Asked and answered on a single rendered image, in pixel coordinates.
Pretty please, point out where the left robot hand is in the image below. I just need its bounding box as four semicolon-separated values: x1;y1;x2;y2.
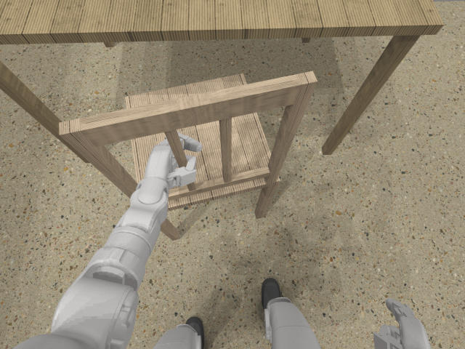
144;131;203;189

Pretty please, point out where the table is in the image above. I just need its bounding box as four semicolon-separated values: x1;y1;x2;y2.
0;0;444;163

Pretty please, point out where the robot right thigh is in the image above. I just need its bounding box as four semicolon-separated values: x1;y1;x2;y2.
264;302;321;349

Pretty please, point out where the robot left forearm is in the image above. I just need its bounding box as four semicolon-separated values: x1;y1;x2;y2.
51;177;169;333

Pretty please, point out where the right robot hand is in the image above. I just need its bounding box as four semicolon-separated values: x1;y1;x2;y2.
373;298;431;349

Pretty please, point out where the robot right foot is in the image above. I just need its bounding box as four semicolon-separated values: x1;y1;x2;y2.
262;278;280;309

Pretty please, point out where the chair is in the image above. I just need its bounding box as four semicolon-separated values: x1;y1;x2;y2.
59;71;318;241

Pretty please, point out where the left robot upper arm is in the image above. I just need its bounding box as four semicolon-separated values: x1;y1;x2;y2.
13;276;139;349

